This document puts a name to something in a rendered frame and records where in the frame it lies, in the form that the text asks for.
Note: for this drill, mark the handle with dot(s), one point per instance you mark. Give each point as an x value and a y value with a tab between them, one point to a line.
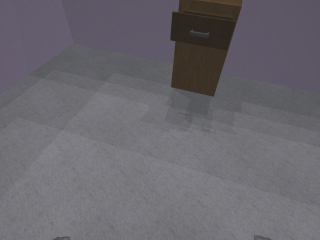
199	34

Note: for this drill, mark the drawer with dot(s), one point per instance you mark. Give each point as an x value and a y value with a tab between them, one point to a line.
220	29

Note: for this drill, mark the cabinet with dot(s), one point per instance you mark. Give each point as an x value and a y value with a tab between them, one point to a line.
198	68

